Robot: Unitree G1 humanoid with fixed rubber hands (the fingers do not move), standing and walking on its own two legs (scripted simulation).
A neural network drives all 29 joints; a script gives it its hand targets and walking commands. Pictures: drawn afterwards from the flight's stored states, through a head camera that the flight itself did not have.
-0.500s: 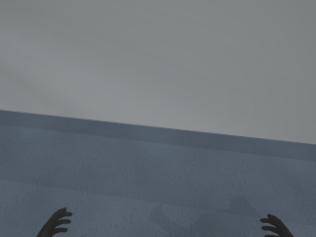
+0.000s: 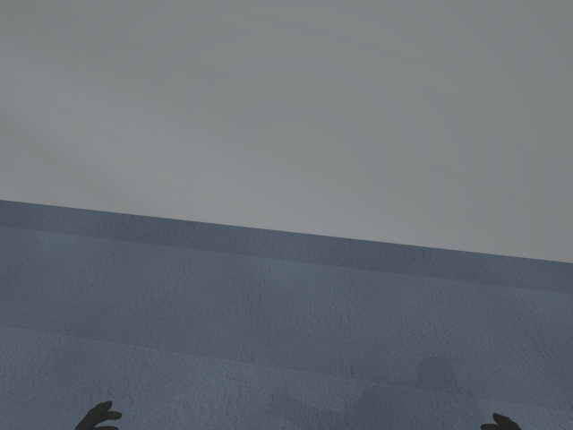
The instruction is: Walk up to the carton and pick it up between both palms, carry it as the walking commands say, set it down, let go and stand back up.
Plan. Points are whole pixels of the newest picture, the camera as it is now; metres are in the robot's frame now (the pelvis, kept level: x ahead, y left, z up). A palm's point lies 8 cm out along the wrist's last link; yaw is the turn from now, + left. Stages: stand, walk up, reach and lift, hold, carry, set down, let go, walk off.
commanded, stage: stand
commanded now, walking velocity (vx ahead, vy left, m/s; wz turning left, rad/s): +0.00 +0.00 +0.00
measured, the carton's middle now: out of the picture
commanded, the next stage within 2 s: walk up in 0.26 s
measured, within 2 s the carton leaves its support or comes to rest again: neither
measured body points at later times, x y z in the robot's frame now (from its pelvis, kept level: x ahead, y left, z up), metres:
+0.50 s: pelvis +0.00 +0.00 +0.00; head +0.01 +0.00 +0.45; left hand +0.11 +0.32 -0.10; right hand +0.12 -0.31 -0.11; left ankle +0.01 +0.12 -0.74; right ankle +0.01 -0.12 -0.74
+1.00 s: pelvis +0.00 +0.08 -0.02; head +0.01 +0.10 +0.43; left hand -0.05 +0.45 -0.09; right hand +0.31 -0.13 -0.06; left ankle +0.01 +0.23 -0.74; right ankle +0.11 +0.03 -0.74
